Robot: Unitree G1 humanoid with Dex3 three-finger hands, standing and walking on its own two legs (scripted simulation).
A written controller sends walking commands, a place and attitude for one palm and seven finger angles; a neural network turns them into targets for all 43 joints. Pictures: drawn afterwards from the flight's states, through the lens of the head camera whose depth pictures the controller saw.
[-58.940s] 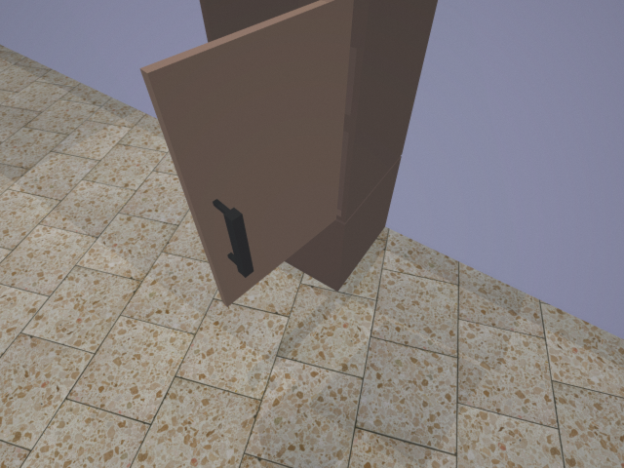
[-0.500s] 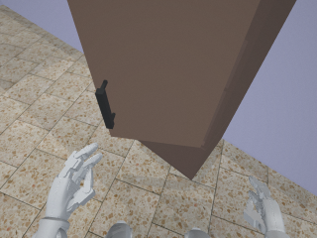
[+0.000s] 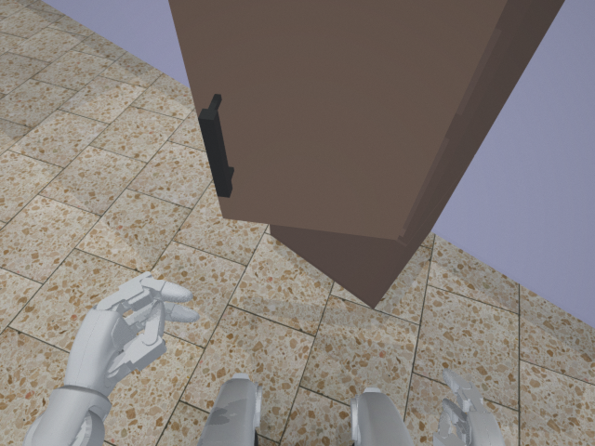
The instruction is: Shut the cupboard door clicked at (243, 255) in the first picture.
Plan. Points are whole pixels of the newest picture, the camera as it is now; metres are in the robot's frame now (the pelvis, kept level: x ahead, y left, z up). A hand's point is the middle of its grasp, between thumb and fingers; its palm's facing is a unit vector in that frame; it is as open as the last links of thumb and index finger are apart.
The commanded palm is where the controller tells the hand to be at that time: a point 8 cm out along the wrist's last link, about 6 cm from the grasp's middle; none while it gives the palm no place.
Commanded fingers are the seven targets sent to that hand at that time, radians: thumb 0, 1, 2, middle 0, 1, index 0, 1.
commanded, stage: raise the hand and make a fist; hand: left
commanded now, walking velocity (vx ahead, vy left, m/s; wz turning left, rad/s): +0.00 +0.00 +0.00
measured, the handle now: (220, 148) +0.57 +0.16 +0.04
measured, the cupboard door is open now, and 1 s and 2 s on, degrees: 32 32 32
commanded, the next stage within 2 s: bring the fist close to the handle in 1.12 s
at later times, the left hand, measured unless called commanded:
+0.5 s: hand (146, 335) +0.24 +0.19 +0.05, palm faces -0.10 -0.99 -0.04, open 3.1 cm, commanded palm +0.22 +0.24 +0.06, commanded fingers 0.00 0.90 0.90 -1.30 -1.50 -1.30 -1.50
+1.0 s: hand (156, 326) +0.25 +0.18 +0.06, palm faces -0.12 -0.99 -0.05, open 3.1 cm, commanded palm +0.23 +0.23 +0.06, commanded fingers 0.00 0.90 0.90 -1.30 -1.50 -1.30 -1.50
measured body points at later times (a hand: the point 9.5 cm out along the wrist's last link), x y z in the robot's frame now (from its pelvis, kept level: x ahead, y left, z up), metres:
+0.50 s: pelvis +0.03 +0.00 +0.00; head +0.10 +0.03 +0.44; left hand +0.24 +0.24 +0.06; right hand +0.26 -0.20 -0.05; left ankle +0.08 +0.14 -0.61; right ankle +0.06 -0.17 -0.61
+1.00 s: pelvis +0.03 -0.01 -0.01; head +0.11 +0.00 +0.43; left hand +0.25 +0.23 +0.06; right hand +0.22 -0.25 -0.08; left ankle +0.08 +0.14 -0.61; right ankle +0.06 -0.17 -0.61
